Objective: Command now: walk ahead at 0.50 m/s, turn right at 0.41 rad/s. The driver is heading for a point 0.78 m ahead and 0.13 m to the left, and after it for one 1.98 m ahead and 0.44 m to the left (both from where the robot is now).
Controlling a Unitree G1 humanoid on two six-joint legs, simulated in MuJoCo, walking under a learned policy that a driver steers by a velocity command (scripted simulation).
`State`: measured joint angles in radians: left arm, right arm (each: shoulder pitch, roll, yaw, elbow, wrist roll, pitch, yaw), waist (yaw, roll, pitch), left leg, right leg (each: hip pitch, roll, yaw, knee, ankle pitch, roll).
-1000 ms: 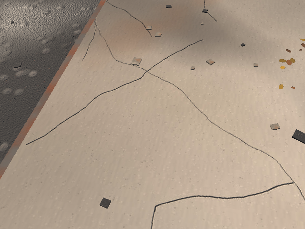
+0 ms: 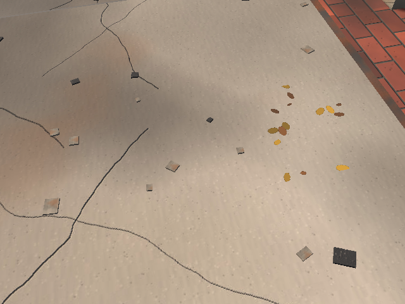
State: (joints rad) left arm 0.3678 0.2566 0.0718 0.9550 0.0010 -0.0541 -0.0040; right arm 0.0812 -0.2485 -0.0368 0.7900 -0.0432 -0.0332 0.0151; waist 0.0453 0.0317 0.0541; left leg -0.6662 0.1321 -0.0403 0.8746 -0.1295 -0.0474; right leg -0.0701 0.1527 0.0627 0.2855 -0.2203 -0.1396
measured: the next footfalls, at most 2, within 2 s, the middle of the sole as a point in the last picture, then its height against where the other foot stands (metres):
left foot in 0.20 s outside the picture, level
right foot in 0.74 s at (252, 273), level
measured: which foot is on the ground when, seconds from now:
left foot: up 0.00-0.18, down 0.20-0.76, up 0.78-1.00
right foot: down 0.00-0.20, up 0.22-0.72, down 0.74-1.00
